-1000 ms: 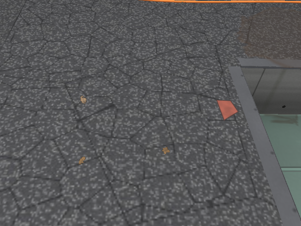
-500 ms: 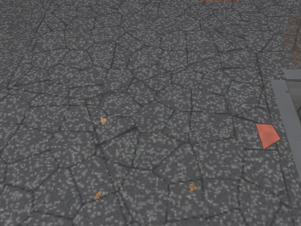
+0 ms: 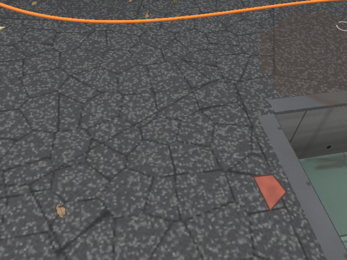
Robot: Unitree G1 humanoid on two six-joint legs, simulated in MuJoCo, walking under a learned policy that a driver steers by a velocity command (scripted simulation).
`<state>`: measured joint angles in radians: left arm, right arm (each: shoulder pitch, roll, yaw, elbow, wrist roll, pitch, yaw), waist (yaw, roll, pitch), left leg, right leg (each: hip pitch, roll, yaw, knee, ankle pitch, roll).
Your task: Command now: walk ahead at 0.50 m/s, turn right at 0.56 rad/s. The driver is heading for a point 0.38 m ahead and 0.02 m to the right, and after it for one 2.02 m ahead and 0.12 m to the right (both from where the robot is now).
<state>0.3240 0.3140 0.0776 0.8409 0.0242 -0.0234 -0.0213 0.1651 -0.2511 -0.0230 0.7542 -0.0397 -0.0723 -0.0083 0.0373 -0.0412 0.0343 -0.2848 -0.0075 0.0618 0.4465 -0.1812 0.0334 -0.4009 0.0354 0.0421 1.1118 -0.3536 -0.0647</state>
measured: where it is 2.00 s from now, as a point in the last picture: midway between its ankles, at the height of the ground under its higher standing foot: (194, 142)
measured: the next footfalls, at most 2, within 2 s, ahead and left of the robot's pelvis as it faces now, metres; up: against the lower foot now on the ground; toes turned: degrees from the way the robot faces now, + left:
right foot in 0.38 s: +0.33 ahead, -0.14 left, +0.00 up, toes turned -18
left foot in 0.96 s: +0.63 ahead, -0.05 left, +0.00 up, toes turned +2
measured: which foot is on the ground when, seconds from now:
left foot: down 0.00-0.40, up 0.42-0.94, down 0.96-1.00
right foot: up 0.00-0.36, down 0.38-0.96, up 0.98-1.00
